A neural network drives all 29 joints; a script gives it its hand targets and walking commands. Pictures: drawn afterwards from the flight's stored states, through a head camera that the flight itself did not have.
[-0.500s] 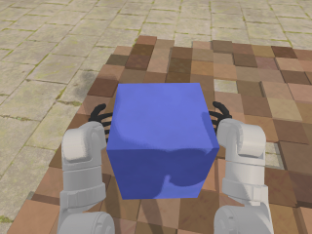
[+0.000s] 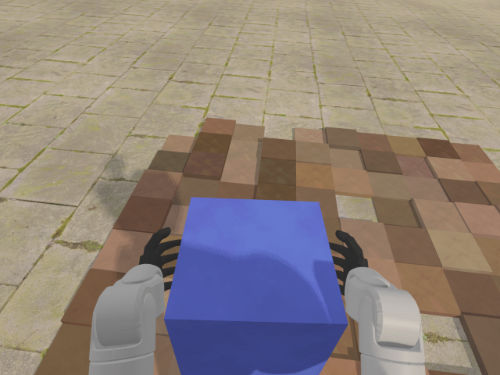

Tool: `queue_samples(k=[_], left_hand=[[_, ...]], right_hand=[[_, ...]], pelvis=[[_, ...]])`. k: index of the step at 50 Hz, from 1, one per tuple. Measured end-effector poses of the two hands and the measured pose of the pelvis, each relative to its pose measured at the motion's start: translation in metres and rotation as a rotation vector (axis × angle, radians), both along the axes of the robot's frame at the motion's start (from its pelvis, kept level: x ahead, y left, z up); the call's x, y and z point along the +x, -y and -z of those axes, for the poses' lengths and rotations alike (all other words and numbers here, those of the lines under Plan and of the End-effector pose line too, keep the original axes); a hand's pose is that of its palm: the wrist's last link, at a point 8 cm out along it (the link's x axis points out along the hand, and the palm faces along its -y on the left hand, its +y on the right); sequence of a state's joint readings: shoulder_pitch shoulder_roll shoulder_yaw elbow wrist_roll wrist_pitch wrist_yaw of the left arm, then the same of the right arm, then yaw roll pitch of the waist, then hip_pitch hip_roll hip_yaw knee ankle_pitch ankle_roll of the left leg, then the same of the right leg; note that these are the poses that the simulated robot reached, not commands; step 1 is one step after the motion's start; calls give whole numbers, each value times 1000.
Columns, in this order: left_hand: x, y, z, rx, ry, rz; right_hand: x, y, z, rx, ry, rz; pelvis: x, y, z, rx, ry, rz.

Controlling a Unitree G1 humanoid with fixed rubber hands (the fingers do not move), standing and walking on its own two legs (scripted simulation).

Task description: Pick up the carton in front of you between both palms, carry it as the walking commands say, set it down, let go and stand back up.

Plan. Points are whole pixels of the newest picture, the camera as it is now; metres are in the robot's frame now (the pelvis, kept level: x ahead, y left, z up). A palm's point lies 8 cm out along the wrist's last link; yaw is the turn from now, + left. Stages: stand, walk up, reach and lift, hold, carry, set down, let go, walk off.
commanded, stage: carry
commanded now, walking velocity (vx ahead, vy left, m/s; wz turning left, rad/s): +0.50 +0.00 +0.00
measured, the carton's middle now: (251, 295) +0.27 -0.01 +0.00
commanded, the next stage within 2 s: none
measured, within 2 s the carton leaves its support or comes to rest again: neither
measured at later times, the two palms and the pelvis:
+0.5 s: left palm (194, 155) +0.58 +0.11 +0.06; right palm (320, 154) +0.59 -0.18 +0.05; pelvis +0.32 -0.05 -0.01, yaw +2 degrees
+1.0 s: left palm (188, 71) +0.96 +0.17 +0.10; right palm (284, 72) +0.95 -0.13 +0.10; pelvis +0.66 +0.02 +0.00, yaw +0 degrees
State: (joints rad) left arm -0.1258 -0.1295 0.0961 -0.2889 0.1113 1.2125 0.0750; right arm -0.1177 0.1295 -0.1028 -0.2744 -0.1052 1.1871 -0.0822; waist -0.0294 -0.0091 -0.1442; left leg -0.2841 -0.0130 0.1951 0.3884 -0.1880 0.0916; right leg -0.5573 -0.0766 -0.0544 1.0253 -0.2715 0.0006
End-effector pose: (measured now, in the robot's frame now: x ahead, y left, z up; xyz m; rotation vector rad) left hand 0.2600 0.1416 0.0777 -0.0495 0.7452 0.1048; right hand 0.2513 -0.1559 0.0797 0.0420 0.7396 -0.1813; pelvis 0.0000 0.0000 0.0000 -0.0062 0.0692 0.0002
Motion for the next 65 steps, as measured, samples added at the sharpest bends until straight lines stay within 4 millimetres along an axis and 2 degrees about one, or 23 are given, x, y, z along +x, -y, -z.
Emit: queue_samples(k=[6,10,14,18,22,26,33,37,40,43,47,52,57,60,63,65], left_hand=[[69,1,-24,-1,69,-3],[120,4,-28,-2,91,-26],[179,13,-14,5,71,-47],[243,26,8,35,27,-53],[285,30,21,45,-58,-68],[326,28,17,43,-63,-83],[424,19,-1,30,26,-62],[493,6,-6,6,94,-40],[548,-5,-2,-10,120,-15],[593,-13,0,-14,62,4],[649,-19,-7,-23,21,5],[733,-26,-26,10,54,8],[826,-26,-34,43,64,9],[885,-21,-28,59,45,4],[945,-14,-17,86,29,-9],[980,-11,-10,114,3,-15]], right_hand=[[71,1,-26,0,70,-1],[129,4,-30,3,91,-20],[193,13,-15,12,72,-38],[261,26,15,34,27,-50],[309,30,29,37,-57,-69],[354,28,26,41,-62,-78],[445,19,3,20,27,-62],[507,7,-9,1,95,-36],[554,-5,-9,-13,121,-10],[592,-12,-7,-18,62,8],[646,-19,-14,-15,22,20],[735,-26,-32,-38,51,-20],[836,-25,-39,-62,60,-64],[897,-20,-30,-58,42,-82],[963,-14,-13,-45,28,-108],[1003,-11,0,-24,4,-124]], pelvis=[[70,2,-6,-8,6,-4],[125,10,-1,-2,11,-5],[187,23,12,11,15,-12],[250,37,27,-7,25,-23],[292,46,17,-2,10,-40],[336,47,6,8,0,-38],[432,33,2,5,1,-26],[498,16,14,-5,15,-8],[546,0,27,-4,35,6],[582,-10,20,-4,31,17],[628,-19,6,-19,20,12],[688,-22,-1,-25,10,-6],[758,-16,4,-14,2,-23],[807,-9,15,-2,0,-32],[860,0,32,11,15,-45],[889,5,36,-17,22,-42]])
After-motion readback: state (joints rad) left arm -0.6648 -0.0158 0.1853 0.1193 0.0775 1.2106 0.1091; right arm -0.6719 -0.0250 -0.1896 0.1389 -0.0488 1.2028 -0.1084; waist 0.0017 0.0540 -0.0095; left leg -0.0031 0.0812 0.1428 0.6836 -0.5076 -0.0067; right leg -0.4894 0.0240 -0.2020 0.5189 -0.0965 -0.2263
